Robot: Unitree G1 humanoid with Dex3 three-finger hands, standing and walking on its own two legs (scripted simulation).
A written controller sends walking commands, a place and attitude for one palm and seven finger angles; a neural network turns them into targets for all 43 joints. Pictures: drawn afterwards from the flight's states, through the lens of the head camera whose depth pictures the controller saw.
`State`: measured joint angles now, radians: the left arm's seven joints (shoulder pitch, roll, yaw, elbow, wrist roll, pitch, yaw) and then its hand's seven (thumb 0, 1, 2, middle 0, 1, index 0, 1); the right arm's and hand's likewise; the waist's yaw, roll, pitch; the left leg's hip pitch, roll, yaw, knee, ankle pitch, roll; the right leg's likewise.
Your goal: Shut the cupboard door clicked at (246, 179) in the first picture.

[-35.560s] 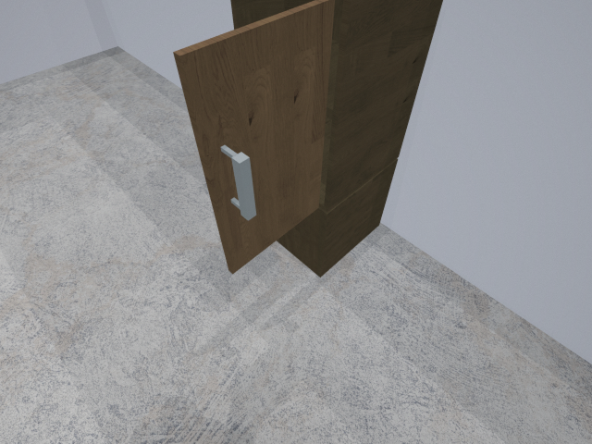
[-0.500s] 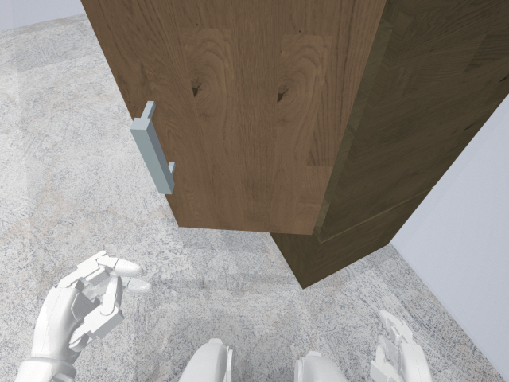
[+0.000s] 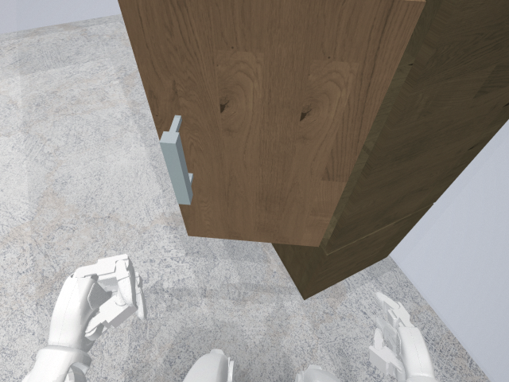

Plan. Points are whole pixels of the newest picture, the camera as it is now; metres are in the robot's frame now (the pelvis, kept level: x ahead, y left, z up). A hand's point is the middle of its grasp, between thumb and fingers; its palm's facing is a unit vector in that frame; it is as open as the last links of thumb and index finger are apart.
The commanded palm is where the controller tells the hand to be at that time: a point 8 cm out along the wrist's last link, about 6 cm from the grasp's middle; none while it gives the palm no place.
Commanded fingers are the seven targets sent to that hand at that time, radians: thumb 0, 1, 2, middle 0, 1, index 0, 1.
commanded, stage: raise the hand and make a fist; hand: left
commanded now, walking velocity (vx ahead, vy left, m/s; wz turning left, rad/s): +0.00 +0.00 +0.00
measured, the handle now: (181, 162) +0.45 +0.17 +0.07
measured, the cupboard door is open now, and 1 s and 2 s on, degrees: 59 59 59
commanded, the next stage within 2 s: bring the fist close to the handle in 0.60 s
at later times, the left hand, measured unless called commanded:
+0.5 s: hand (139, 284) +0.23 +0.18 +0.07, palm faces -0.01 -1.00 -0.04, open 3.1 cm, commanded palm +0.21 +0.23 +0.07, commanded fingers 0.00 0.90 0.90 -1.30 -1.50 -1.30 -1.50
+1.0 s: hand (161, 265) +0.26 +0.16 +0.07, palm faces -0.03 -1.00 -0.04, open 3.1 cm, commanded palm +0.25 +0.21 +0.07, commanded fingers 0.00 0.90 0.90 -1.30 -1.50 -1.30 -1.50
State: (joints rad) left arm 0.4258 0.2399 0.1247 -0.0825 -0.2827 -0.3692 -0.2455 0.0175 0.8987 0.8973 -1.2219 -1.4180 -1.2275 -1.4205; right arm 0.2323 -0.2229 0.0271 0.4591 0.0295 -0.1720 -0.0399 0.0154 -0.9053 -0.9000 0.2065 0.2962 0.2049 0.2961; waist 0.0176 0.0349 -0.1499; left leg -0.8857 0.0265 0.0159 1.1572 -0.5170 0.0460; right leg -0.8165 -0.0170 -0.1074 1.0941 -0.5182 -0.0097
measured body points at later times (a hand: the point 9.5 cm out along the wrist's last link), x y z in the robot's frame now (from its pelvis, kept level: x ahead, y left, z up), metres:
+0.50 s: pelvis +0.01 -0.01 +0.01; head +0.06 +0.00 +0.46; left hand +0.23 +0.23 +0.07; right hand +0.18 -0.25 -0.06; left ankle +0.03 +0.09 -0.65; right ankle +0.01 -0.12 -0.65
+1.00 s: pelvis +0.01 -0.02 +0.01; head +0.06 -0.02 +0.45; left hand +0.26 +0.21 +0.07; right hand +0.18 -0.26 -0.07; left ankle +0.03 +0.09 -0.65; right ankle +0.01 -0.12 -0.65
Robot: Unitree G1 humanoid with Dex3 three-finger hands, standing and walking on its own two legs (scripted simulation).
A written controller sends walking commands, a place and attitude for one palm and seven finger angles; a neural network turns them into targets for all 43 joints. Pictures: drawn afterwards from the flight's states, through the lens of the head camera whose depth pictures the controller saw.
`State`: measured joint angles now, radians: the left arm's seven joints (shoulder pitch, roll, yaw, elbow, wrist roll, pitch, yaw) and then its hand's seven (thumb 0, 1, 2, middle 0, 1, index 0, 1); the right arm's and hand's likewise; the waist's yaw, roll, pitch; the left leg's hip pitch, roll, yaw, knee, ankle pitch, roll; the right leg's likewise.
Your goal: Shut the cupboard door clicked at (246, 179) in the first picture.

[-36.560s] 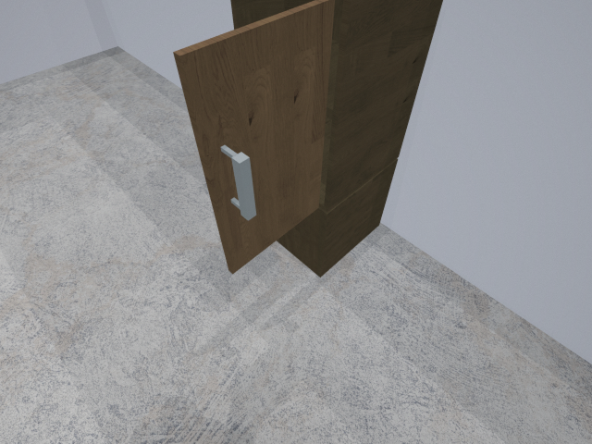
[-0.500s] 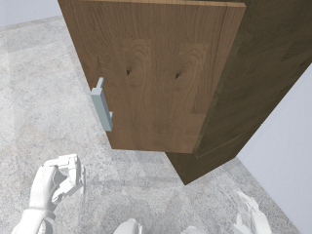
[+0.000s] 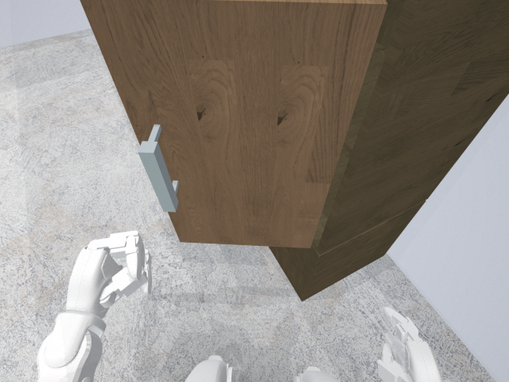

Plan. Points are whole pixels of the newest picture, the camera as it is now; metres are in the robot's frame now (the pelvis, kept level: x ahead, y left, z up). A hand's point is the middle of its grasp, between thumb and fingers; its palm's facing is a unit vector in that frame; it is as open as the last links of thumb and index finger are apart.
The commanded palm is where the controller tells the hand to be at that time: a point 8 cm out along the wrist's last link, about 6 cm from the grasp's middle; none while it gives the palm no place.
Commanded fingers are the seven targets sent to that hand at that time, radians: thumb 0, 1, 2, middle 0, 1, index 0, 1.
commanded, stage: bring the fist close to the handle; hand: left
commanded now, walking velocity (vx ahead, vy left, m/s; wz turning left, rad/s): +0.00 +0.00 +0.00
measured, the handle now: (163, 170) +0.45 +0.19 +0.06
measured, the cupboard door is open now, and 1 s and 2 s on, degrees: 59 59 46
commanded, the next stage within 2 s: push the door shut along its arc in 1.10 s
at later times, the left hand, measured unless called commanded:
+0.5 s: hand (163, 234) +0.32 +0.16 +0.07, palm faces -0.03 -1.00 -0.02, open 3.1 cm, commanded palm +0.30 +0.21 +0.07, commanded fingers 0.00 0.90 0.90 -1.30 -1.50 -1.30 -1.50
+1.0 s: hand (174, 218) +0.35 +0.15 +0.07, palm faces -0.01 -1.00 -0.03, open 3.1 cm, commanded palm +0.32 +0.20 +0.07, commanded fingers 0.00 0.90 0.90 -1.30 -1.50 -1.30 -1.50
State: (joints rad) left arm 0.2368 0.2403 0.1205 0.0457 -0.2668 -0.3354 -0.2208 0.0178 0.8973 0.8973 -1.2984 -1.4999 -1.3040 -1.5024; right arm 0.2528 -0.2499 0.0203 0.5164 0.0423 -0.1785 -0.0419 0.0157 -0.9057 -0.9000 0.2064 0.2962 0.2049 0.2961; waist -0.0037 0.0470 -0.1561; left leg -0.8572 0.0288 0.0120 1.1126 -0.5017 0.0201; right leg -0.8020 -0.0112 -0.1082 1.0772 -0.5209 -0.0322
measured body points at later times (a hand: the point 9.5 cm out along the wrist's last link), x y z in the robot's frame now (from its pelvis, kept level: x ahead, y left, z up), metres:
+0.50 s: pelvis +0.00 +0.01 +0.01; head +0.06 +0.00 +0.45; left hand +0.31 +0.21 +0.07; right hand +0.16 -0.24 -0.09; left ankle +0.02 +0.11 -0.66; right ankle +0.01 -0.10 -0.66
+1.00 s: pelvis +0.01 +0.01 +0.01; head +0.07 +0.00 +0.46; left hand +0.34 +0.20 +0.07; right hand +0.13 -0.25 -0.09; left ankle +0.02 +0.11 -0.66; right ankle +0.01 -0.10 -0.66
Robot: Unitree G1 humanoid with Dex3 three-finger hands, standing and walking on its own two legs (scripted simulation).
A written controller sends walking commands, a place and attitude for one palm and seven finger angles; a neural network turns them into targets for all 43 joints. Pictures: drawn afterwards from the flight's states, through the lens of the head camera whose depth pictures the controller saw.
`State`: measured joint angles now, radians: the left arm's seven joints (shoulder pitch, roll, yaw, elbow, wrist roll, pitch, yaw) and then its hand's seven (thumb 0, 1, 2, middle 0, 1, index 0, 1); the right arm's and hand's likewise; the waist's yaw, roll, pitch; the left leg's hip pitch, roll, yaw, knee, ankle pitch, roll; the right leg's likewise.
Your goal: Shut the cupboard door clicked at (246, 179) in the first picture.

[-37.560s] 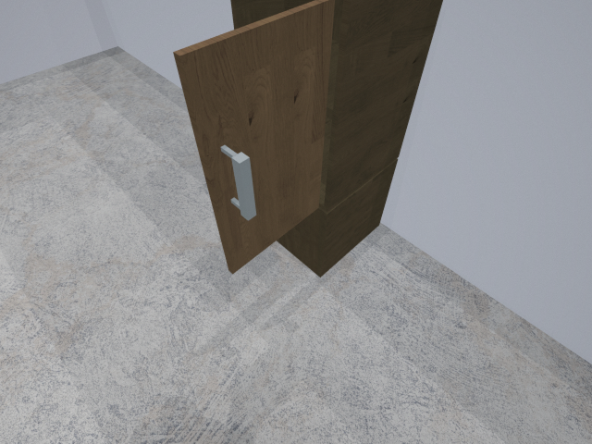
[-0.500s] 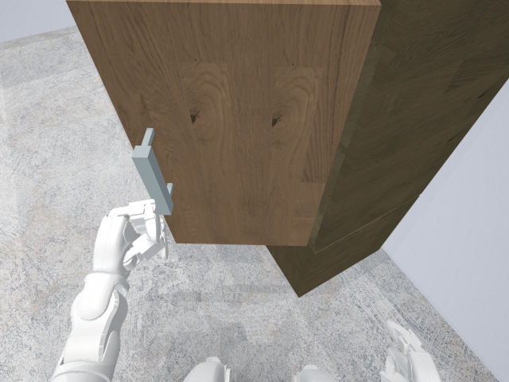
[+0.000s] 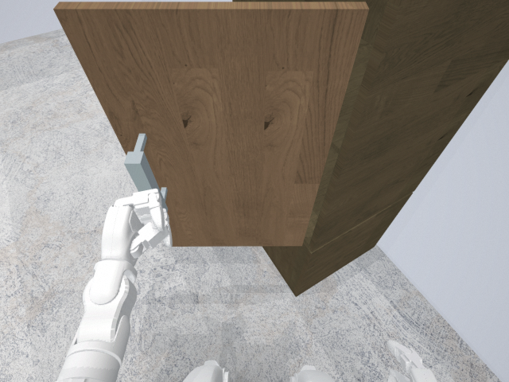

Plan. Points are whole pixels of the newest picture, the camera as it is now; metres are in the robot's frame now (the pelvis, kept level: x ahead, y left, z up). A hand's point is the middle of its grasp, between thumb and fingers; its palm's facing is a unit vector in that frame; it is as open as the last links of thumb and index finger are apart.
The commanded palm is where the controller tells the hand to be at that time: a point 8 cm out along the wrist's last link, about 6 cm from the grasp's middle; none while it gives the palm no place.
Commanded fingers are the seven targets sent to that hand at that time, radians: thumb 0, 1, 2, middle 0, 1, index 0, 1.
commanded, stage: bring the fist close to the handle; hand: left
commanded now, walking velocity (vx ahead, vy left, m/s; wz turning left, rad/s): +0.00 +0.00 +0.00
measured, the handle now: (151, 179) +0.44 +0.19 +0.05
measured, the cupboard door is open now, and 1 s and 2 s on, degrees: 59 46 31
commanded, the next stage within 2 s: push the door shut along its arc in 0.10 s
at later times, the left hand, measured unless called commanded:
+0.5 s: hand (166, 211) +0.37 +0.15 +0.06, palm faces -0.05 -1.00 -0.05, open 3.1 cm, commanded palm +0.36 +0.20 +0.06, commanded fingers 0.00 0.90 0.90 -1.30 -1.50 -1.30 -1.50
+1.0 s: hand (167, 181) +0.42 +0.16 +0.06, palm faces -0.17 -0.98 -0.05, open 3.2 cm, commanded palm +0.42 +0.19 +0.06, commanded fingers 0.00 0.90 0.90 -1.30 -1.50 -1.30 -1.50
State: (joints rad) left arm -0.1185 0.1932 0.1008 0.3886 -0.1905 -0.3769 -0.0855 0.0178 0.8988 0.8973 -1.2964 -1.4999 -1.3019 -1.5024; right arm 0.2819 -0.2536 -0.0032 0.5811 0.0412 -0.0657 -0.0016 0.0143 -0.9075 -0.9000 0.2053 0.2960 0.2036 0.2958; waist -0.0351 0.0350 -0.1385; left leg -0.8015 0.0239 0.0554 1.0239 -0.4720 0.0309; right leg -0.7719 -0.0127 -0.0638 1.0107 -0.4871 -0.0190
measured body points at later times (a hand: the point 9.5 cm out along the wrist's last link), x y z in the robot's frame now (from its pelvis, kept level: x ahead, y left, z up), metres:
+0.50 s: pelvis -0.01 -0.01 +0.00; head +0.06 -0.01 +0.44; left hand +0.36 +0.21 +0.06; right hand +0.12 -0.26 -0.11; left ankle +0.02 +0.10 -0.67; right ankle +0.00 -0.11 -0.67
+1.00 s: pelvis -0.03 +0.01 -0.02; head +0.07 +0.02 +0.42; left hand +0.43 +0.21 +0.06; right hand +0.04 -0.26 -0.13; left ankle +0.02 +0.10 -0.67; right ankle +0.00 -0.11 -0.67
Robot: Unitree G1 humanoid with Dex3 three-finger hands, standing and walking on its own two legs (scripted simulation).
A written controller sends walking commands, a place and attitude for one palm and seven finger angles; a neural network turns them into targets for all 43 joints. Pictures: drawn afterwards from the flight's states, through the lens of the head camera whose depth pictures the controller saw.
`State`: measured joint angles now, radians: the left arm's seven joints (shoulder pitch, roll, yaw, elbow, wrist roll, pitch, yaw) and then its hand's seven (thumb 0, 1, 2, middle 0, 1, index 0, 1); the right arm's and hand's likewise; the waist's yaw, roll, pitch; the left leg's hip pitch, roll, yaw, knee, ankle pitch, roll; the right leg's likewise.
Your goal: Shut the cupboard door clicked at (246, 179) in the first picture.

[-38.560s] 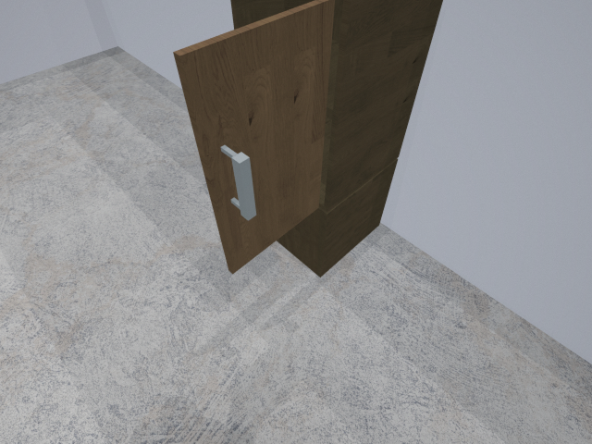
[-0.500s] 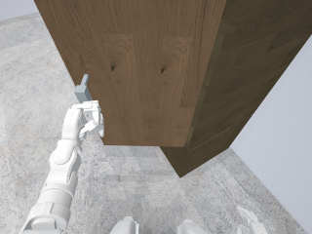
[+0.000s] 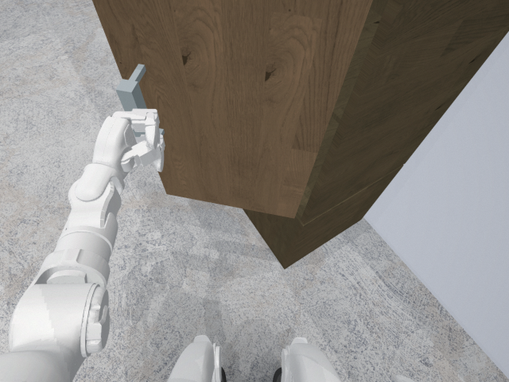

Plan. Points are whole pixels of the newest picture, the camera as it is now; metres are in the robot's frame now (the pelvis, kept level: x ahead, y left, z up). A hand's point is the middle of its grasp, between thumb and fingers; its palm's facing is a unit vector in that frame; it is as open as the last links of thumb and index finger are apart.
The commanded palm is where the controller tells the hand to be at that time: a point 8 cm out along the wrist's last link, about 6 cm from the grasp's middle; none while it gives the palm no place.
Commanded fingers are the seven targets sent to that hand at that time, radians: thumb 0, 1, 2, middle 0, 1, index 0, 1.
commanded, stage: push the door shut along its arc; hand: left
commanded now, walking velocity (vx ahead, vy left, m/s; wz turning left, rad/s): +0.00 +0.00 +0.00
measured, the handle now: (146, 115) +0.54 +0.18 +0.07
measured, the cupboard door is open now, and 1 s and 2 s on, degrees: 46 31 22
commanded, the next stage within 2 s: pull the fist back off the door in 1.08 s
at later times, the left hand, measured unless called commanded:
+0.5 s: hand (208, 115) +0.52 +0.07 +0.08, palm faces -0.35 -0.94 -0.02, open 3.1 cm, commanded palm +0.52 +0.12 +0.07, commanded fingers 0.00 0.90 0.90 -1.30 -1.50 -1.30 -1.50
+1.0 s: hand (213, 104) +0.55 +0.06 +0.08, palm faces -0.43 -0.90 -0.05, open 2.9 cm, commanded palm +0.58 +0.08 +0.07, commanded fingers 0.00 0.90 0.90 -1.30 -1.50 -1.30 -1.50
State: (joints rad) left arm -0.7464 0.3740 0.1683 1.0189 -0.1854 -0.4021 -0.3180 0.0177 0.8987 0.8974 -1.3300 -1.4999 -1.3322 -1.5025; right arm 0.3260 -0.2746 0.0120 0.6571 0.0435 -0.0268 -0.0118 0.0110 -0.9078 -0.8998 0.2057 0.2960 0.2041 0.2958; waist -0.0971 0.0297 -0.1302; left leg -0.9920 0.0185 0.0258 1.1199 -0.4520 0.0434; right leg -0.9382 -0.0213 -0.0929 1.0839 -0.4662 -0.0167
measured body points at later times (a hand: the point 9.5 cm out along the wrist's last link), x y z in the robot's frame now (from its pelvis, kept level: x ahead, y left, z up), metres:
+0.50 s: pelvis +0.00 +0.01 -0.01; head +0.13 +0.02 +0.42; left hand +0.54 +0.12 +0.08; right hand +0.01 -0.26 -0.12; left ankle +0.05 +0.09 -0.65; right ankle +0.03 -0.12 -0.65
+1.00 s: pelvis +0.00 -0.01 -0.03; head +0.16 +0.00 +0.39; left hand +0.57 +0.12 +0.08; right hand -0.01 -0.29 -0.14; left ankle +0.05 +0.09 -0.65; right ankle +0.03 -0.12 -0.65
